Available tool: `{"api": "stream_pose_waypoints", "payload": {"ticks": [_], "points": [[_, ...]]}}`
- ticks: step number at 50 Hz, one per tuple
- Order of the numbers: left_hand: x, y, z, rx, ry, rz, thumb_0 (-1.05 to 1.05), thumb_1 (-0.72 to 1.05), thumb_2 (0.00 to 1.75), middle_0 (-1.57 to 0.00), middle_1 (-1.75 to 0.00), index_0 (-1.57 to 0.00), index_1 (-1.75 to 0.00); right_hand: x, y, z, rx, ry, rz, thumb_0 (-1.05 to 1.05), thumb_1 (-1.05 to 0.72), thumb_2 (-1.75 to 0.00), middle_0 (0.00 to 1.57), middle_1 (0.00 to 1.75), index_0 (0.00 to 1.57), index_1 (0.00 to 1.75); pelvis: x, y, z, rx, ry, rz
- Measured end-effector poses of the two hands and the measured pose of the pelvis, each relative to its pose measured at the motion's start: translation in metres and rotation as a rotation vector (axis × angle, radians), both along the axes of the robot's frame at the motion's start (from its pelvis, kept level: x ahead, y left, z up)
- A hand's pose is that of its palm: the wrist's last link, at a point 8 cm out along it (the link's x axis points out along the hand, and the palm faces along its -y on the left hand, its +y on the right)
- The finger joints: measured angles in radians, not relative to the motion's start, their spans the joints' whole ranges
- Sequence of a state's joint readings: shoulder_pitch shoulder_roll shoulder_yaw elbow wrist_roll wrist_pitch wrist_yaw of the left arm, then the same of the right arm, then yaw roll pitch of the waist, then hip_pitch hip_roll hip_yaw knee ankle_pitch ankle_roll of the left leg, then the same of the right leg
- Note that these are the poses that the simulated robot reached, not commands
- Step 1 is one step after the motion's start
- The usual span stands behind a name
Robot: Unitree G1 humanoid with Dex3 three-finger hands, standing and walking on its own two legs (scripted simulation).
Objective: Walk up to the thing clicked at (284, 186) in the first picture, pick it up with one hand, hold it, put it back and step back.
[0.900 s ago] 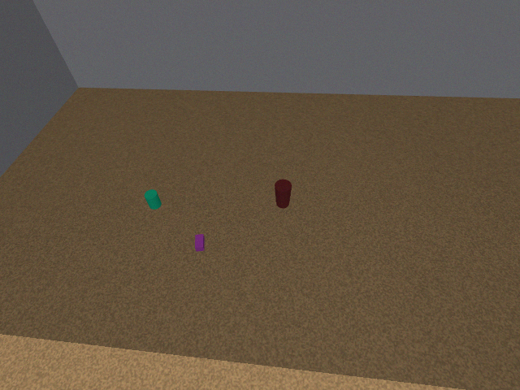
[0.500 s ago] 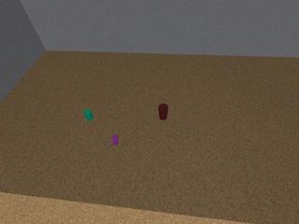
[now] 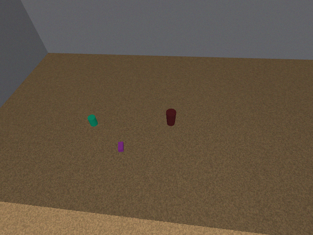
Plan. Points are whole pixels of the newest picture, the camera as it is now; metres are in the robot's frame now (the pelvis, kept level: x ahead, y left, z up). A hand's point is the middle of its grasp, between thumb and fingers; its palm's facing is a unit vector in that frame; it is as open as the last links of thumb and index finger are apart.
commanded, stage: stand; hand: left
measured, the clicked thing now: (171, 117) +1.06 -0.08 -0.71
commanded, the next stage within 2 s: walk up in 0.22 s
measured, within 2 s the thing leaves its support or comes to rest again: neither
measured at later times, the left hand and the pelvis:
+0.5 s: hand out of the picture +0.15 +0.24 -0.15, palm faces -0.16 -0.91 -0.39, open 7.4 cm; pelvis +0.05 -0.04 -0.01, yaw -7 degrees
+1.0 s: hand (113, 176) +0.34 +0.19 -0.18, palm faces -0.26 -0.90 -0.34, open 7.4 cm; pelvis +0.25 -0.07 -0.03, yaw -14 degrees
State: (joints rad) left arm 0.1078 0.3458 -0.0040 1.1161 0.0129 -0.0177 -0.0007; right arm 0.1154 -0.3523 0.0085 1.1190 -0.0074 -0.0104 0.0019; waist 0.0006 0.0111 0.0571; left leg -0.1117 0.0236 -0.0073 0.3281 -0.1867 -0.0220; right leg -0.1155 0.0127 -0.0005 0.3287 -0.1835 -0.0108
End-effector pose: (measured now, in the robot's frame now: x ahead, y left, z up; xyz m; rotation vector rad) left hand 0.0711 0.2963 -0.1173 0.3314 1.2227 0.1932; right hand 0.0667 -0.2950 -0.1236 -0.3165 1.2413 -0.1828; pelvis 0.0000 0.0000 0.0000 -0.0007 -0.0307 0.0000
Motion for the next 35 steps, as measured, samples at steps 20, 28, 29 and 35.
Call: {"api": "stream_pose_waypoints", "payload": {"ticks": [20, 28, 29, 35], "points": [[0.032, 0.007, 0.002, 0.018, 0.025, -0.087, 0.01, 0.90, 0.90, -0.20, -0.30, -0.20, -0.30, -0.011, -0.037, 0.007, -0.047, -0.099, -0.095, 0.00, -0.90, -0.89, 0.21, 0.30, 0.21, 0.30, 0.026, -0.012, -0.009, 0.024, 0.002, -0.080], [0.108, -0.029, 0.008, 0.071, -0.055, -0.173, 0.01, 0.90, 0.90, -0.20, -0.30, -0.20, -0.30, -0.018, -0.108, -0.015, -0.078, 0.003, -0.169, 0.01, -0.90, -0.90, 0.21, 0.30, 0.20, 0.30, 0.071, -0.059, -0.029, 0.010, -0.035, -0.142], [0.114, -0.034, 0.006, 0.081, -0.074, -0.169, 0.00, 0.90, 0.90, -0.20, -0.30, -0.20, -0.30, -0.013, -0.114, -0.020, -0.080, 0.010, -0.171, 0.01, -0.90, -0.90, 0.21, 0.30, 0.20, 0.30, 0.077, -0.065, -0.033, -0.005, -0.042, -0.142], [0.131, -0.066, 0.011, 0.043, -0.060, -0.149, 0.00, 0.90, 0.90, -0.20, -0.30, -0.20, -0.30, 0.046, -0.121, -0.008, -0.037, -0.049, -0.157, 0.01, -0.91, -0.90, 0.20, 0.30, 0.20, 0.30, 0.113, -0.081, -0.019, -0.007, -0.046, -0.184]]}}
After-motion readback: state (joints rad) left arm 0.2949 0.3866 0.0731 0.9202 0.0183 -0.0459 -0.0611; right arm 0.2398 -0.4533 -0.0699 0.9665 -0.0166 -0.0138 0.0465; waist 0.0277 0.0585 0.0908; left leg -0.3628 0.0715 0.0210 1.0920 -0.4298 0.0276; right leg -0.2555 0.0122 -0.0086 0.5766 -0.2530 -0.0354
